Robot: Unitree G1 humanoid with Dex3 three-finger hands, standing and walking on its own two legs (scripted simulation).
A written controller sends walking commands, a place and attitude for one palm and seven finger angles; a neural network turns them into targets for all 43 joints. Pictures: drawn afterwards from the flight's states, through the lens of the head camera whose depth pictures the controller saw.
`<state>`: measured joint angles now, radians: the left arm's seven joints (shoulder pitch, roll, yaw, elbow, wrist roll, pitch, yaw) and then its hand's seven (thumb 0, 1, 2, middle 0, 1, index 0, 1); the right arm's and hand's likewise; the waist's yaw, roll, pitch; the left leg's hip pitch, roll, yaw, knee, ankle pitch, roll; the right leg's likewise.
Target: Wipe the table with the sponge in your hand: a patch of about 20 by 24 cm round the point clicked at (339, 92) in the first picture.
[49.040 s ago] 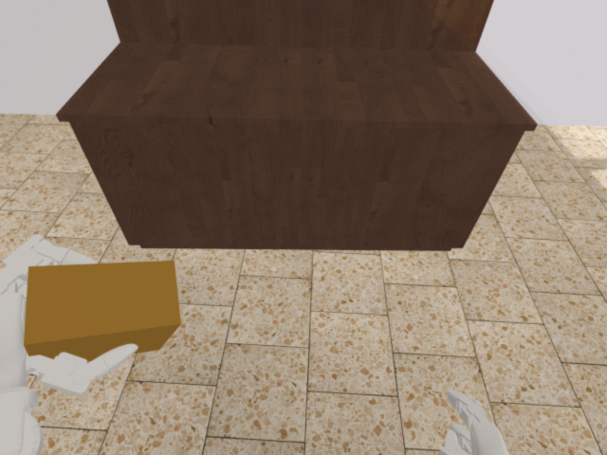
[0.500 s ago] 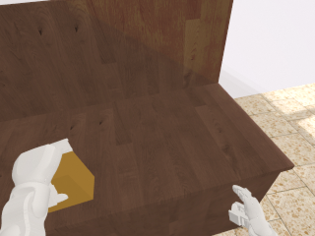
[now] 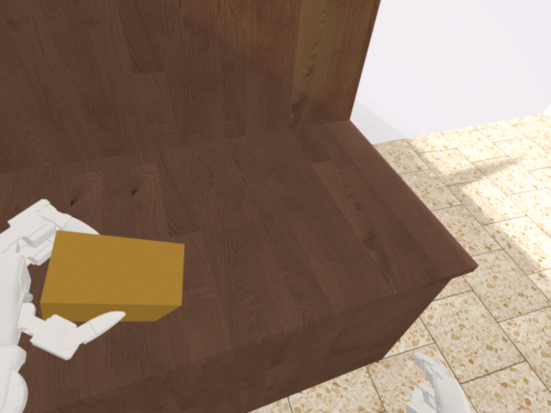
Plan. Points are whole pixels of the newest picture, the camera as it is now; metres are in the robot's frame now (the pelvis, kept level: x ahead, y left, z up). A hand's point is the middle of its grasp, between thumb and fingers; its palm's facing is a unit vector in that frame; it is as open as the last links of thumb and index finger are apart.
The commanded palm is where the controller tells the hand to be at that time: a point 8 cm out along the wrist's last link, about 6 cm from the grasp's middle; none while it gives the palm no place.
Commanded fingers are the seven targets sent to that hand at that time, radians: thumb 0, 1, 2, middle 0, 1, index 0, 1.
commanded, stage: step back with the hand held close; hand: left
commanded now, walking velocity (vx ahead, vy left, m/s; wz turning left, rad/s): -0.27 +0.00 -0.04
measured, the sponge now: (132, 283) +0.23 +0.19 +0.14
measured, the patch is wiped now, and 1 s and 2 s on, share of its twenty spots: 1.00 1.00 1.00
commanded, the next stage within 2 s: stop stepping back and stand still in 1.22 s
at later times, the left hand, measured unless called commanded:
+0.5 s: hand (24, 318) +0.17 +0.26 +0.16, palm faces +0.40 -0.84 -0.37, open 10.4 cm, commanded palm +0.12 +0.30 +0.18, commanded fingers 0.00 0.10 1.30 -1.20 -1.60 -1.20 -1.60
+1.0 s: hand out of the picture +0.10 +0.27 +0.16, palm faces +0.38 -0.84 -0.39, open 10.4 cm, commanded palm +0.05 +0.30 +0.18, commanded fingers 0.00 0.10 1.30 -1.20 -1.60 -1.20 -1.60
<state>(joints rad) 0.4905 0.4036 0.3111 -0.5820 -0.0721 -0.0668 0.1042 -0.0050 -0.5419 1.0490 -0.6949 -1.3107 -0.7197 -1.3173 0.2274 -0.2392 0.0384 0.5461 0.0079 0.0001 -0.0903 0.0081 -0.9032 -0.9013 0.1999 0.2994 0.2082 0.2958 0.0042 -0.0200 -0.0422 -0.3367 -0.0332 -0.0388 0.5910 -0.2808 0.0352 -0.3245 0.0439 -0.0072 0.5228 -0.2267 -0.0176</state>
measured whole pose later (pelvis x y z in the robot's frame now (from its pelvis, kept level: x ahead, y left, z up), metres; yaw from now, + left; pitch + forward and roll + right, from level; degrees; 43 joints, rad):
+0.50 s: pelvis -0.04 +0.02 -0.01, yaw +0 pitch +2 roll -3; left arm 0.47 0.39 0.36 -0.59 -0.02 -0.13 0.14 -0.01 -0.55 1.05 -0.70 -1.32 -0.72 -1.32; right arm 0.20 -0.22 0.03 0.56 -0.01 -0.05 -0.09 0.01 -0.90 -0.90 0.20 0.30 0.21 0.30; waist 0.00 -0.03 -0.05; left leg -0.48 -0.04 -0.03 0.72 -0.28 0.06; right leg -0.45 0.04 -0.01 0.62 -0.21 0.00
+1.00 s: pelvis -0.12 +0.02 -0.01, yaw -1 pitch +3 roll -2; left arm 0.49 0.44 0.39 -0.60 -0.03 -0.11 0.15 -0.01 -0.56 1.06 -0.70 -1.32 -0.73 -1.33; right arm 0.17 -0.19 0.00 0.58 -0.02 -0.05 -0.07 0.01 -0.90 -0.90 0.20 0.30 0.21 0.30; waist 0.00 -0.07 -0.04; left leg -0.46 -0.02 -0.01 0.62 -0.21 0.05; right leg -0.49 0.06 0.07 0.86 -0.42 0.01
